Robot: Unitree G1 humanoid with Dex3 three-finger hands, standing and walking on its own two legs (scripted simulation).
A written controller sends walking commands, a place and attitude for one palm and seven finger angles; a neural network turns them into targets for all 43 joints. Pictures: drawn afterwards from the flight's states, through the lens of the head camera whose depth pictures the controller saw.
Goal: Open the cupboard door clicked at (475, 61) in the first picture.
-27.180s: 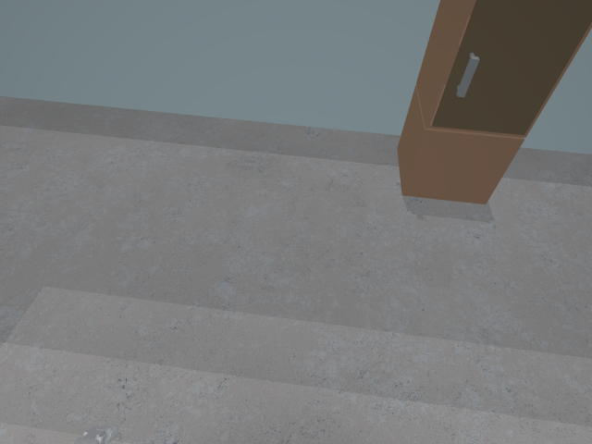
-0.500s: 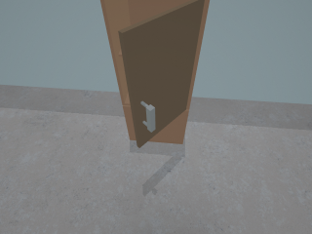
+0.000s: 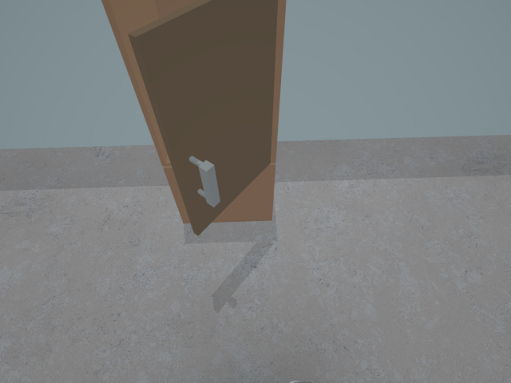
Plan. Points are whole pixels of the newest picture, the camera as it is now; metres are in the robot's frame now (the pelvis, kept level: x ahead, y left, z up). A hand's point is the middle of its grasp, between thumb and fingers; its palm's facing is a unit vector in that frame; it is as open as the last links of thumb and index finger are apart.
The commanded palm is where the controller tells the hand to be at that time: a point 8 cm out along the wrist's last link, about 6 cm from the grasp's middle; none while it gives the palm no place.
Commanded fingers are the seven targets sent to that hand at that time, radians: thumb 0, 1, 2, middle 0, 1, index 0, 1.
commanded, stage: walk to a spot facing it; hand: left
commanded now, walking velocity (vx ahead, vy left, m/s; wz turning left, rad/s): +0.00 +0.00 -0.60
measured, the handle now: (203, 181) +0.55 +0.16 -0.11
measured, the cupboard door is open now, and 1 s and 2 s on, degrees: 51 51 51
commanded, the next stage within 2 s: none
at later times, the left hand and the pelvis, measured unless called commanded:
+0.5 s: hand out of the picture +0.12 +0.17 -0.17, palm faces -0.19 -0.95 -0.24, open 7.4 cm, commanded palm none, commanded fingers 0.00 0.90 0.90 -0.20 -0.30 -0.20 -0.30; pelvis +0.01 -0.02 +0.00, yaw -16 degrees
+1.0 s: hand (219, 335) +0.23 +0.09 -0.18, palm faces -0.54 -0.81 -0.21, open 7.4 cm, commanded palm none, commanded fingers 0.00 0.90 0.90 -0.20 -0.30 -0.20 -0.30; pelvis +0.04 -0.04 -0.01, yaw -35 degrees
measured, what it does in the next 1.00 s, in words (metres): steps on the spot, turning right: right foot, then left foot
